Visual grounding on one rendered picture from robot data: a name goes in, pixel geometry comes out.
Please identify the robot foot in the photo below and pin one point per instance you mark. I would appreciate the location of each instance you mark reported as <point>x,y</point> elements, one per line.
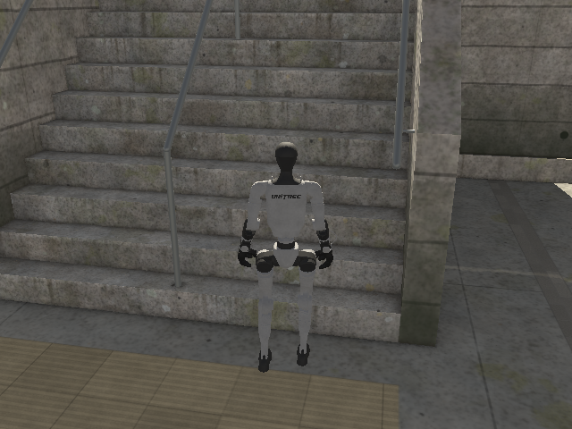
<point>264,363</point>
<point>302,358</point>

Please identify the right robot foot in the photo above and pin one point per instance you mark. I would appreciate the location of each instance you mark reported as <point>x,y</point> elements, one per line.
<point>302,358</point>

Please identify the robot left forearm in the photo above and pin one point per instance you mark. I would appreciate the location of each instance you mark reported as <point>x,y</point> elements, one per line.
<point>246,238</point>

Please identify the robot left upper arm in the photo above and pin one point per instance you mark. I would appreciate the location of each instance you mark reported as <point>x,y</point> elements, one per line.
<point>254,203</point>

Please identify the robot left hand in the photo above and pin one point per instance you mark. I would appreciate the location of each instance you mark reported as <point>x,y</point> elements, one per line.
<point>241,256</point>

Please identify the robot right hand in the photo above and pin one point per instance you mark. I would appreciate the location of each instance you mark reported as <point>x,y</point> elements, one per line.
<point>322,256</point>

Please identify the left robot foot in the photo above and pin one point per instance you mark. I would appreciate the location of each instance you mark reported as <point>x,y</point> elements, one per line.
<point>264,363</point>

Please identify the robot right forearm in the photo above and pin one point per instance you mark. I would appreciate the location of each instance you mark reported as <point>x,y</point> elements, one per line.
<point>324,238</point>

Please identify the robot right upper arm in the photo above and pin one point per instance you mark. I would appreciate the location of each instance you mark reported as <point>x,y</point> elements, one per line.
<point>317,202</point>

